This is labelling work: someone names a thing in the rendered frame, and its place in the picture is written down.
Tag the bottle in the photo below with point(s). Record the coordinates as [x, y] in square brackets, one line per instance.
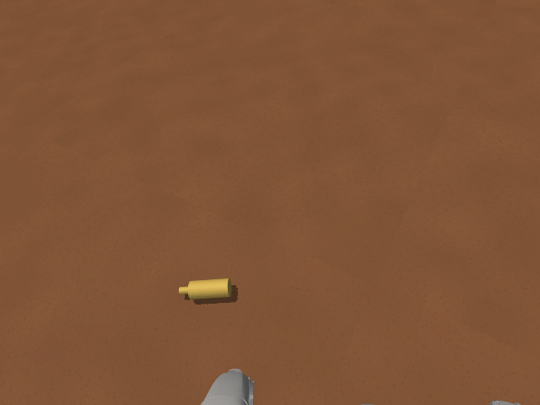
[206, 289]

